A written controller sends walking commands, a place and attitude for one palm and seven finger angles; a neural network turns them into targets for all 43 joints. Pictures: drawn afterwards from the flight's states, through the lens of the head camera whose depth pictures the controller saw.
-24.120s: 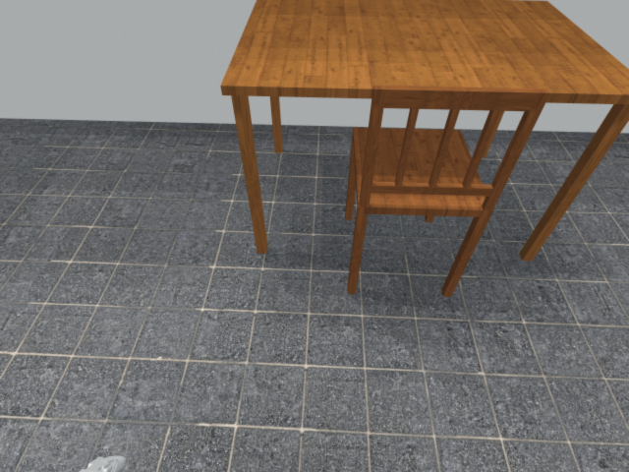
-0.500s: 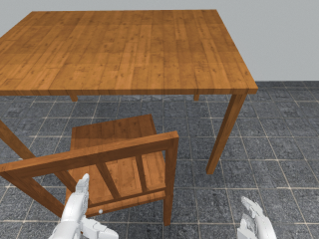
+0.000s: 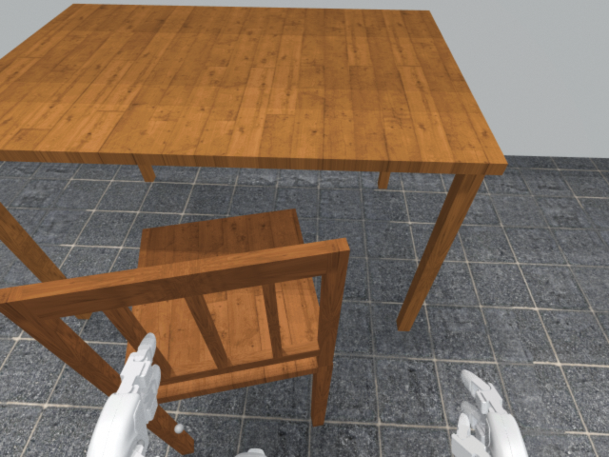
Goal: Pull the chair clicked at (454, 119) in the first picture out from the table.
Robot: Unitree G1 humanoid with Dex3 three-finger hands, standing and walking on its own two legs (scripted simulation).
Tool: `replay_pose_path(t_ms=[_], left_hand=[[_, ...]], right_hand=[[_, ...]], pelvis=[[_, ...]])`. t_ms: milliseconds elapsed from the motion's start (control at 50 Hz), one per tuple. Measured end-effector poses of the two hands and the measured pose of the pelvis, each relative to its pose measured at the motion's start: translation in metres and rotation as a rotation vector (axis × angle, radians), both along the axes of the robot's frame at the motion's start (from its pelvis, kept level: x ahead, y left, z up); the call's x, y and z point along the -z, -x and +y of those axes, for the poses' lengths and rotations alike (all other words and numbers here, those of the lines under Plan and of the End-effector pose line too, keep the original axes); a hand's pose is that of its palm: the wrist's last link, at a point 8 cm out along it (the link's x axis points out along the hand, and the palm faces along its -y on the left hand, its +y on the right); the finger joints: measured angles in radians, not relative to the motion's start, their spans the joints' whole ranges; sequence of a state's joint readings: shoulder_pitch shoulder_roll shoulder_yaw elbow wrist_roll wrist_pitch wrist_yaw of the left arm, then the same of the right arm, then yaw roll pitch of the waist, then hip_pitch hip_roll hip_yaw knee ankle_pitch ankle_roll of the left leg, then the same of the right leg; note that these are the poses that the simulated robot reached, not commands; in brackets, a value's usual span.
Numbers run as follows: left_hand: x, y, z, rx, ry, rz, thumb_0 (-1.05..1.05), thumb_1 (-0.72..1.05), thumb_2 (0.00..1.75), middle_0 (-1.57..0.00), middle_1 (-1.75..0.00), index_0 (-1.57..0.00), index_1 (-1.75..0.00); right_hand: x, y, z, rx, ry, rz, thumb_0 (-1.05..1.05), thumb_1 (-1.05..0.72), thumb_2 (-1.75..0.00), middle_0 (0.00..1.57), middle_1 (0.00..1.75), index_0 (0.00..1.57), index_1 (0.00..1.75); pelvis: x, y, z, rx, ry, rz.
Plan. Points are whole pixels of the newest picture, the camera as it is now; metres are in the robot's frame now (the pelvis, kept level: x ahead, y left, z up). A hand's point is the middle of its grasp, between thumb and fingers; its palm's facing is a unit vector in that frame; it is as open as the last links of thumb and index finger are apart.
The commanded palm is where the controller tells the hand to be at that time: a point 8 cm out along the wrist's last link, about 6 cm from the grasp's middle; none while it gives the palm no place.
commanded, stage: draw the hand back to the body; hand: left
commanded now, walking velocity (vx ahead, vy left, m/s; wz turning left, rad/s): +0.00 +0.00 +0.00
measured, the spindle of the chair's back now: (209, 332) +0.31 +0.16 -0.04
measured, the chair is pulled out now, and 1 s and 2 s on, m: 0.16 0.16 0.16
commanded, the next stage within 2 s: step back with the hand held close in 1.46 s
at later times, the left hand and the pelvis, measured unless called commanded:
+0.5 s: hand (106, 400) +0.17 +0.20 +0.11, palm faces +0.15 -0.94 -0.31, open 16.8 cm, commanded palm +0.13 +0.25 +0.13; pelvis -0.01 +0.00 +0.02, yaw -1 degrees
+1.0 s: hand (0, 295) +0.22 +0.26 +0.21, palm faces +0.42 -0.81 -0.41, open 10.5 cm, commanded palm +0.17 +0.30 +0.23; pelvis +0.03 +0.01 +0.06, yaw -2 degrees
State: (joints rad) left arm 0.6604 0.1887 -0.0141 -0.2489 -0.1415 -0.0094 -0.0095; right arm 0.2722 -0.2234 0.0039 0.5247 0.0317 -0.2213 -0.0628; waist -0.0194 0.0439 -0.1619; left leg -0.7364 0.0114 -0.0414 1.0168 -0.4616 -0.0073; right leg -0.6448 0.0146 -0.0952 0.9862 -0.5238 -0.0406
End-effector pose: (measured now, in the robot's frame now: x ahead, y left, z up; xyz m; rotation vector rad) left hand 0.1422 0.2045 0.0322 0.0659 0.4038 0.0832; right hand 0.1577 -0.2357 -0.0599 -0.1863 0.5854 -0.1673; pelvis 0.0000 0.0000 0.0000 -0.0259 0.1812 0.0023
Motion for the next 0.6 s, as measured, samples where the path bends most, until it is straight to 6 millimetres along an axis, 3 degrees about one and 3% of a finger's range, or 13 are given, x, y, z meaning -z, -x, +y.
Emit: replay_pose_path(t_ms=[100, 160, 220, 320, 400, 500, 600], left_hand=[[-0.027, -0.006, 0.007, 0.038, -0.004, -0.302, -0.01, -0.54, 0.2, 0.0, 0.0, -0.01, 0.0], [-0.025, -0.001, 0.011, 0.073, -0.013, -0.338, -0.01, -0.54, 0.2, 0.0, 0.0, -0.01, 0.0], [-0.036, 0.002, 0.016, 0.084, -0.028, -0.352, -0.02, -0.54, 0.2, 0.0, 0.0, -0.01, 0.0], [-0.066, 0.003, 0.023, 0.064, -0.045, -0.389, -0.02, -0.55, 0.2, 0.0, 0.0, -0.01, 0.0], [-0.078, 0.002, 0.026, 0.064, -0.042, -0.381, -0.02, -0.52, 0.22, -0.01, -0.01, -0.01, -0.01], [-0.095, 0.003, 0.041, -0.027, -0.262, -0.27, -0.02, -0.41, 0.27, -0.02, -0.03, -0.03, -0.03], [-0.114, 0.006, 0.058, -0.123, -0.362, -0.236, -0.01, -0.26, 0.34, -0.05, -0.06, -0.05, -0.06]], right_hand=[[0.017, 0.003, 0.0, -0.014, -0.019, -0.005, 0.01, -0.91, -0.9, 0.2, 0.3, 0.2, 0.3], [0.026, 0.005, 0.002, -0.013, -0.042, -0.001, 0.01, -0.91, -0.9, 0.2, 0.3, 0.2, 0.3], [0.028, 0.007, 0.007, -0.009, -0.061, 0.002, 0.01, -0.91, -0.9, 0.2, 0.3, 0.2, 0.3], [0.017, 0.01, 0.014, -0.006, -0.08, -0.013, 0.01, -0.91, -0.9, 0.2, 0.3, 0.2, 0.3], [0.004, 0.009, 0.013, -0.007, -0.073, -0.033, 0.01, -0.91, -0.9, 0.2, 0.3, 0.2, 0.3], [-0.012, 0.005, 0.009, 0.019, -0.035, -0.007, 0.01, -0.9, -0.9, 0.2, 0.3, 0.2, 0.3], [-0.026, -0.003, 0.008, 0.02, -0.01, 0.013, 0.01, -0.91, -0.9, 0.2, 0.3, 0.2, 0.3]], pelvis=[[0.013, 0.01, -0.001, 0.004, 0.004, 0.016], [0.019, 0.016, -0.002, 0.01, 0.005, 0.016], [0.018, 0.02, -0.002, 0.01, 0.005, -0.002], [0.006, 0.02, -0.002, 0.005, 0.007, -0.038], [-0.004, 0.019, -0.001, 0.003, 0.005, -0.06], [-0.02, 0.013, 0.001, 0.02, -0.002, -0.111], [-0.035, 0.004, 0.005, 0.022, -0.004, -0.154]])
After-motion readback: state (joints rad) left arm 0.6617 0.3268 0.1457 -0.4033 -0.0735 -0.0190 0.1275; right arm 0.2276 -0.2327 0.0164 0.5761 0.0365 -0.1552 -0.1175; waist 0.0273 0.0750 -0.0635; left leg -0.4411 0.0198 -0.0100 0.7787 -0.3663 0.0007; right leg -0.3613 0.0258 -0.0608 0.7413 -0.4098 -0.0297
